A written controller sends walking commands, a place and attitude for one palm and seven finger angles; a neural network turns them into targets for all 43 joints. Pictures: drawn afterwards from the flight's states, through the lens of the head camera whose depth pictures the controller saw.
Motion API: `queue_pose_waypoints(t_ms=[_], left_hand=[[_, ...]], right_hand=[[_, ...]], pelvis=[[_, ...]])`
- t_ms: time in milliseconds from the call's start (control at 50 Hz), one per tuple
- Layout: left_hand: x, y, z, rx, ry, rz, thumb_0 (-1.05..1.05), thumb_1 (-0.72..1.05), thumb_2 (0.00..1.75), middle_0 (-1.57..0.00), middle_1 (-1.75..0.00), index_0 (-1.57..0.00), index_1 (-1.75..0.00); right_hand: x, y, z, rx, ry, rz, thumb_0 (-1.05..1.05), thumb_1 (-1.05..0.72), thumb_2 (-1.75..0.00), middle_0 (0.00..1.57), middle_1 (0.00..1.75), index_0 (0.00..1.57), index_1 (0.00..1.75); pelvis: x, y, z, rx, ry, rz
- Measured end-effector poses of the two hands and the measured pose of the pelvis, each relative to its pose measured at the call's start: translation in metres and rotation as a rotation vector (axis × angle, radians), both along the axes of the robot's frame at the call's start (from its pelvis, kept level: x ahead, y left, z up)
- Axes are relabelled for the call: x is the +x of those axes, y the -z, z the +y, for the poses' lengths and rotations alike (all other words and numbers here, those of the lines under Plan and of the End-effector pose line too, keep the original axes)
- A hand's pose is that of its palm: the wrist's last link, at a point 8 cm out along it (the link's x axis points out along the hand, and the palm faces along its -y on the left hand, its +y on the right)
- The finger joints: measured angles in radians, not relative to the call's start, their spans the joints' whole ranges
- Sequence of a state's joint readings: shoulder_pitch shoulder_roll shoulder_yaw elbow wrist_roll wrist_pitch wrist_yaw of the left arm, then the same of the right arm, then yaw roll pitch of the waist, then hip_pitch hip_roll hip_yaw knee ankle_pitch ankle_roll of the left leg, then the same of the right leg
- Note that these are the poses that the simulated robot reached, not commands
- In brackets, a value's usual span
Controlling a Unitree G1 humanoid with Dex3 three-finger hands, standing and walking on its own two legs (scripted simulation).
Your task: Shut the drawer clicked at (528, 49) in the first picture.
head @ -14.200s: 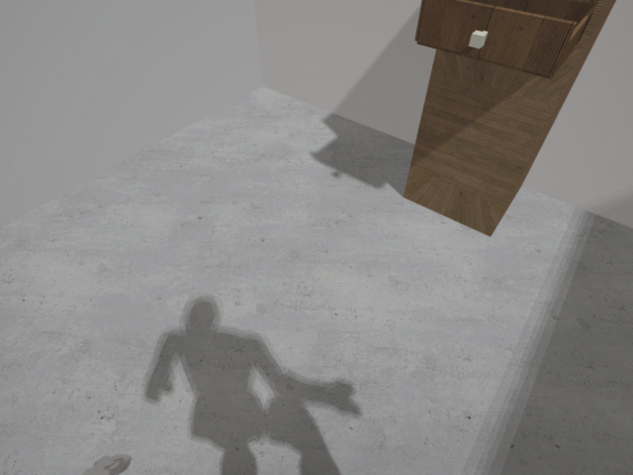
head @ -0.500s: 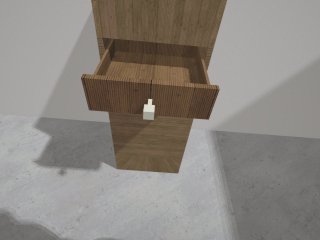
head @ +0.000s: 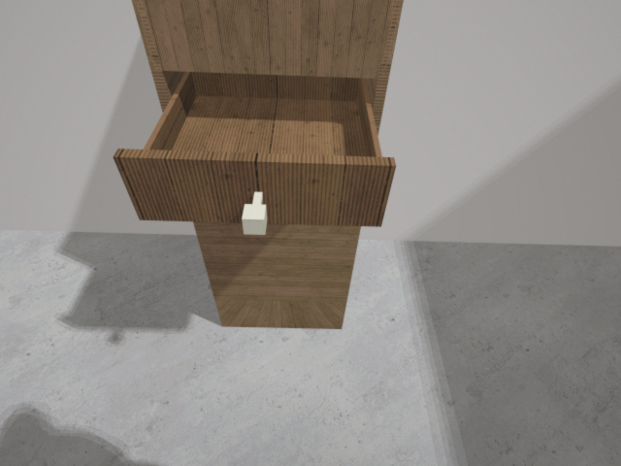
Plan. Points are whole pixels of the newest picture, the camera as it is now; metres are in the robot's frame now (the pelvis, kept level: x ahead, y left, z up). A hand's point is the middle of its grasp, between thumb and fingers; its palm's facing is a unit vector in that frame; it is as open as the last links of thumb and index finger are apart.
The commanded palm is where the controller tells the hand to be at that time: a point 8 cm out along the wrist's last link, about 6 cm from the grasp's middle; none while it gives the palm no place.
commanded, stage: come to a stop and stand still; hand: left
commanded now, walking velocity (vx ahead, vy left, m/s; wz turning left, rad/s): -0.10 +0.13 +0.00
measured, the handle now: (256, 211) +0.43 +0.10 +0.10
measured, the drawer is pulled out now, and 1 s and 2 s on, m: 0.26 0.26 0.26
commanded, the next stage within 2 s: look again from close up in 0.72 s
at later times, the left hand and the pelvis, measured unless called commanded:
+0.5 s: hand out of the picture +0.02 +0.19 -0.17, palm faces +0.01 -0.98 -0.22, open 7.4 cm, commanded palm none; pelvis -0.02 +0.00 +0.00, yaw -1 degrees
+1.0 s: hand out of the picture -0.03 +0.17 -0.17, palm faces +0.00 -0.99 -0.16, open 7.4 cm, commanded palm none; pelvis -0.01 +0.01 +0.01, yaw -1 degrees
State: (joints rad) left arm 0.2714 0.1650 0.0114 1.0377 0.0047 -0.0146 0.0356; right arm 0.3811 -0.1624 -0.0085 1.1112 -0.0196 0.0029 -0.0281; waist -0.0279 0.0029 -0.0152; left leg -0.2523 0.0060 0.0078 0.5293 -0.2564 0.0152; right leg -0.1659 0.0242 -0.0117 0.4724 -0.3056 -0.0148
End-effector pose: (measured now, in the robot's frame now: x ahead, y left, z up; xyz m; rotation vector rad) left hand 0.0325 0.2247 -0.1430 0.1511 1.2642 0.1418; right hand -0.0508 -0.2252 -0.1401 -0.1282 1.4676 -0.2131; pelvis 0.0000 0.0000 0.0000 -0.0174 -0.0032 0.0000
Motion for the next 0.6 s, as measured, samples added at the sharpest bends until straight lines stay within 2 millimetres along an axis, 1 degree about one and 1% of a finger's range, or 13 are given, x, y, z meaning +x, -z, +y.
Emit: queue_pose_waypoints(t_ms=[100,200,260,320,380,460,520,600], left_hand=[[-0.007,0.002,-0.001,-0.005,-0.013,0.060,0.00,0.94,0.90,-0.20,-0.30,-0.21,-0.30],[-0.011,-0.001,0.003,0.011,-0.016,0.089,0.00,0.92,0.90,-0.20,-0.30,-0.21,-0.30],[-0.013,-0.002,0.008,0.028,-0.014,0.087,0.00,0.92,0.90,-0.20,-0.30,-0.21,-0.30],[-0.013,-0.004,0.013,0.042,-0.010,0.071,0.00,0.91,0.90,-0.20,-0.30,-0.20,-0.30],[-0.012,-0.006,0.014,0.047,-0.004,0.047,0.00,0.91,0.90,-0.20,-0.30,-0.20,-0.30],[-0.013,-0.009,0.012,0.038,0.008,0.018,0.00,0.91,0.90,-0.20,-0.30,-0.20,-0.30],[-0.015,-0.009,0.009,0.024,0.015,0.010,0.00,0.91,0.90,-0.20,-0.30,-0.20,-0.30],[-0.024,-0.008,0.006,0.012,0.017,0.024,0.00,0.92,0.90,-0.20,-0.30,-0.20,-0.30]], right_hand=[[0.043,-0.003,-0.001,-0.012,-0.028,-0.068,0.00,-0.91,-0.90,0.20,0.30,0.20,0.30],[0.085,-0.001,0.002,-0.010,-0.062,-0.147,0.00,-0.92,-0.90,0.20,0.30,0.20,0.30],[0.104,-0.001,0.001,-0.011,-0.075,-0.198,0.00,-0.92,-0.90,0.20,0.30,0.20,0.30],[0.116,-0.002,0.001,-0.010,-0.083,-0.246,0.00,-0.92,-0.90,0.20,0.30,0.20,0.30],[0.121,-0.004,0.002,-0.003,-0.090,-0.277,0.00,-0.92,-0.90,0.20,0.30,0.20,0.30],[0.116,-0.008,0.004,0.008,-0.098,-0.287,0.00,-0.91,-0.90,0.20,0.30,0.20,0.30],[0.104,-0.009,0.006,0.015,-0.099,-0.269,0.00,-0.91,-0.90,0.20,0.30,0.20,0.30],[0.082,-0.009,0.004,0.009,-0.085,-0.221,0.00,-0.92,-0.90,0.20,0.30,0.20,0.30]], pelvis=[[0.010,-0.002,0.000,0.018,0.014,0.004],[0.008,-0.002,0.004,0.026,0.022,0.009],[0.003,0.000,0.005,0.029,0.026,0.003],[-0.002,0.000,0.006,0.030,0.027,-0.006],[-0.007,-0.001,0.006,0.030,0.027,-0.015],[-0.014,-0.003,0.005,0.028,0.024,-0.021],[-0.017,-0.005,0.004,0.026,0.022,-0.020],[-0.020,-0.006,0.004,0.024,0.019,-0.015]])
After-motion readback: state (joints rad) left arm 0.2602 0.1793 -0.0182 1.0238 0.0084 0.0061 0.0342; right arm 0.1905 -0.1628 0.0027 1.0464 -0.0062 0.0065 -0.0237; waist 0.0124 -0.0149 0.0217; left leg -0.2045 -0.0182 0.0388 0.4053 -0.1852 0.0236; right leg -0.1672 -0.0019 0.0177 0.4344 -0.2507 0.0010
